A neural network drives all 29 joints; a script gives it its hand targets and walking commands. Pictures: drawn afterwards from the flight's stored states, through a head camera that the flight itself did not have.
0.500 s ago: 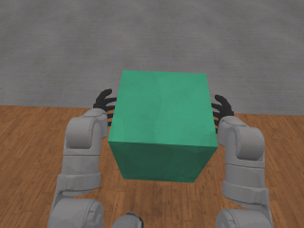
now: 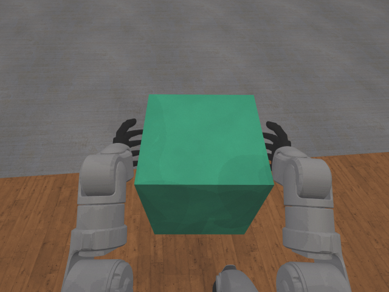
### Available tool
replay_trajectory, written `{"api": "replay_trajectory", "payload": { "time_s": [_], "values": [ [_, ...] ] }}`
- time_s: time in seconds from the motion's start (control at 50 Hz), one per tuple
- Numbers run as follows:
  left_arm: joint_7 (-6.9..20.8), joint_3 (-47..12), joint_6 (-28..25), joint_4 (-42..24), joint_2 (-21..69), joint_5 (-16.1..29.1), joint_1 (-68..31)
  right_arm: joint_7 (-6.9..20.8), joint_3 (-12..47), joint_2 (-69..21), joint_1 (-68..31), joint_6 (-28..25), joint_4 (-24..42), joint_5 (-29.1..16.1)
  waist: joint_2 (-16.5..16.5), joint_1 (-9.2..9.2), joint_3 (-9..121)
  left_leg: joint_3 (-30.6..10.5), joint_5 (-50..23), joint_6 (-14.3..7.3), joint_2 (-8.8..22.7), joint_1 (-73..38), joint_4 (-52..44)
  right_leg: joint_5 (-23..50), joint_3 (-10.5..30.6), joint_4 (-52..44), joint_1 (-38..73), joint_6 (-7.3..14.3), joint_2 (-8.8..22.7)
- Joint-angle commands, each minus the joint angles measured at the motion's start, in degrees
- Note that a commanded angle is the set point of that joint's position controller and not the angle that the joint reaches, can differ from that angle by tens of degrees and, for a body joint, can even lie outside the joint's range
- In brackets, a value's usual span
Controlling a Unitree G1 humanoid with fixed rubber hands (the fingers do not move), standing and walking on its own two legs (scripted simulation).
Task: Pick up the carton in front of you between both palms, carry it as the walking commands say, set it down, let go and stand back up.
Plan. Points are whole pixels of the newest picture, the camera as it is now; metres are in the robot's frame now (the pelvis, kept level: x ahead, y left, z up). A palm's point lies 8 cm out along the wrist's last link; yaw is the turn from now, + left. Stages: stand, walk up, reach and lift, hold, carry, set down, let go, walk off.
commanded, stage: carry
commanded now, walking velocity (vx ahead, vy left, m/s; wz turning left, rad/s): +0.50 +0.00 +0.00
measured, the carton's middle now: (200, 169) +0.37 -0.02 +0.03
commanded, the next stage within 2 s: none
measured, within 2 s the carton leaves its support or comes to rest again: neither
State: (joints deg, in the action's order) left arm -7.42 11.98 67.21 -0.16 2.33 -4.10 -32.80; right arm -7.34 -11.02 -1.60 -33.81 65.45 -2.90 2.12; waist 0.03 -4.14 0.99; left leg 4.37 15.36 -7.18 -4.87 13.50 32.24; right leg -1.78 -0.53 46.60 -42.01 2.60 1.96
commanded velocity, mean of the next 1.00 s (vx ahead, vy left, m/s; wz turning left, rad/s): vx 0.50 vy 0.00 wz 0.00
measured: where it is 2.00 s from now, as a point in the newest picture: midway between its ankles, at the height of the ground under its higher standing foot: (183, 143)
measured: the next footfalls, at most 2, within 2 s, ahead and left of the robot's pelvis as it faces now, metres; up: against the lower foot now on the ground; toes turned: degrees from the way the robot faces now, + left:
right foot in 0.14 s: +0.26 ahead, -0.06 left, -0.05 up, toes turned -1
left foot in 0.68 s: +0.59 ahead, +0.06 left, -0.10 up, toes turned +2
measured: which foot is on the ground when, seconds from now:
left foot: down 0.00-0.14, up 0.16-0.66, down 0.68-1.00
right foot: up 0.00-0.12, down 0.14-0.68, up 0.70-1.00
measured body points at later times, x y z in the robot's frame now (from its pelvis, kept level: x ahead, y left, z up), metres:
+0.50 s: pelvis +0.29 -0.02 -0.05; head +0.34 -0.03 +0.40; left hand +0.65 +0.15 +0.04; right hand +0.67 -0.15 +0.04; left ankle +0.41 +0.14 -0.72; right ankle +0.23 -0.06 -0.77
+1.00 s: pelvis +0.59 +0.03 -0.10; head +0.63 +0.04 +0.35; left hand +0.96 +0.16 -0.02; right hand +0.94 -0.14 -0.02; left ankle +0.55 +0.06 -0.83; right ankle +0.67 -0.14 -0.76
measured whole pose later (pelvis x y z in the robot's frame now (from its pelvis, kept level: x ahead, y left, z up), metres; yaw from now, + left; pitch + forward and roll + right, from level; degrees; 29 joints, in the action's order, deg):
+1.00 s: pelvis +0.59 +0.03 -0.10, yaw -1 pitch +5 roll -2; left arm -7.4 10.9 67.3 3.8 1.6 -3.6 -33.8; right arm -7.4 -11.5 -1.5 -32.9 66.4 -3.8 2.5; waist 0.1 -2.7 0.5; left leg 5.7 10.8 -7.9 -4.4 18.9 33.2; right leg -12.3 0.9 60.1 -43.7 1.6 3.5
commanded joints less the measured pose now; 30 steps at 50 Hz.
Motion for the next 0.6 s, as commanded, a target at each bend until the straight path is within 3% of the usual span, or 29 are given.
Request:
{"api": "replay_trajectory", "payload": {
  "time_s": [0.0,0.04,0.06,0.1,0.12,0.14,0.16,0.18,0.2,0.22,0.24,0.28,0.36,0.4,0.5,0.58],
  "values": [
    [10.2,-39.6,-2.0,-4.4,56.7,20.5,-37.9,15.2,39.8,-59.8,-39.2,-0.2,8.0,-26.2,5.5,-2.77,24.1,-10.0,-48.7,-0.8,9.7,-25.1,0.8,8.5,-6.2,-12.4,-0.3,0.7,-5.2],
    [10.6,-38.6,-1.3,-2.5,54.7,19.4,-36.3,15.4,39.6,-58.6,-37.7,0.1,5.6,-25.8,5.8,-2.22,22.9,-8.7,-45.0,-0.1,9.5,-22.1,4.0,14.1,-6.5,-19.4,6.7,2.2,-6.0],
    [10.8,-37.9,-0.9,-1.2,53.6,18.9,-35.4,15.5,39.5,-58.3,-37.4,0.3,4.2,-25.7,5.8,-0.93,22.5,-8.0,-44.9,0.5,9.5,-19.7,7.2,15.8,-6.4,-21.9,11.9,3.1,-6.3],
    [11.3,-36.1,-0.5,1.2,52.0,18.2,-34.3,15.7,39.1,-58.1,-37.4,0.4,0.8,-25.4,5.0,4.01,24.4,-4.6,-42.3,2.9,8.9,-12.3,20.0,20.3,-6.3,-27.7,28.0,4.3,-4.2],
    [11.8,-34.8,-0.3,2.3,51.2,17.8,-33.4,15.7,38.5,-57.7,-38.4,0.4,-0.3,-25.2,1.9,6.51,26.3,-3.6,-25.3,4.0,7.0,-0.6,30.5,27.7,-0.9,-23.8,41.3,4.4,1.9],
    [12.1,-33.4,-0.1,3.9,50.4,17.5,-34.0,15.8,37.6,-58.5,-39.3,0.6,-1.8,-24.6,-7.9,5.04,28.8,-2.6,17.2,5.0,3.4,15.5,38.9,52.9,12.2,-10.5,55.4,6.3,14.0],
    [12.3,-32.2,0.0,7.0,48.7,17.2,-34.3,15.2,36.3,-59.3,-40.3,1.4,-3.2,-24.6,-16.3,8.18,35.6,-6.1,24.0,6.9,-0.5,30.4,53.3,40.3,30.4,-11.1,68.3,18.0,22.9],
    [12.8,-32.9,-0.3,7.6,51.9,18.9,-33.1,14.7,36.1,-58.4,-41.2,1.5,-1.9,-24.2,-12.1,8.27,36.5,-7.7,20.1,4.7,2.5,32.9,54.1,13.2,34.5,-16.3,63.6,18.7,21.0],
    [13.5,-34.2,-0.6,5.3,55.4,21.0,-36.9,14.4,36.1,-59.7,-43.5,1.2,-0.7,-23.9,-7.0,7.63,31.1,-6.9,16.2,3.9,3.7,33.1,51.0,1.6,30.6,-20.0,55.3,15.6,16.4],
    [14.0,-35.9,-0.9,2.4,58.5,23.2,-42.2,14.0,35.6,-61.1,-45.2,0.8,0.7,-23.4,-2.4,6.74,27.4,-6.8,12.3,4.1,4.9,31.5,46.6,-0.7,27.2,-22.0,47.9,13.5,14.6],
    [14.4,-37.6,-1.2,0.0,61.1,25.4,-46.5,13.5,35.6,-61.9,-45.6,0.4,1.9,-23.0,-1.0,5.88,24.9,-6.9,10.4,4.7,6.1,28.8,42.7,-0.4,24.6,-23.4,41.4,12.7,13.9],
    [14.6,-39.6,-1.7,-2.9,63.7,28.3,-49.7,12.5,35.8,-62.8,-44.9,-0.1,3.6,-22.5,-2.2,5.56,24.1,-5.9,8.1,5.6,7.1,24.6,36.6,0.0,20.3,-24.9,35.6,10.9,11.8],
    [14.8,-40.5,-2.3,-4.3,64.2,29.8,-45.9,10.9,36.4,-62.4,-39.5,-0.9,5.1,-20.6,-5.1,7.07,27.2,-4.2,-0.8,6.3,7.7,30.4,29.4,25.3,14.3,-20.0,44.3,9.1,10.3],
    [15.0,-40.8,-2.5,-4.8,63.5,29.8,-44.0,10.5,37.0,-61.6,-38.2,-1.2,6.0,-19.9,-5.7,7.88,27.7,-3.3,-5.2,6.0,7.5,33.0,25.7,32.5,12.3,-18.2,48.5,8.0,9.1],
    [14.9,-41.3,-2.1,-5.9,60.4,29.2,-41.5,10.0,38.5,-58.0,-38.0,-0.8,9.1,-19.1,-5.5,10.35,25.2,-0.1,-16.8,5.0,4.5,32.0,9.6,34.0,8.2,-15.2,53.4,7.1,4.7],
    [15.1,-40.2,-1.4,-1.0,57.4,27.4,-37.7,10.8,36.9,-54.2,-34.7,0.9,5.5,-17.1,-5.4,11.8,21.6,1.8,-28.2,2.8,2.1,22.6,-6.1,26.1,5.4,-9.8,50.4,6.9,3.0]
  ]
}}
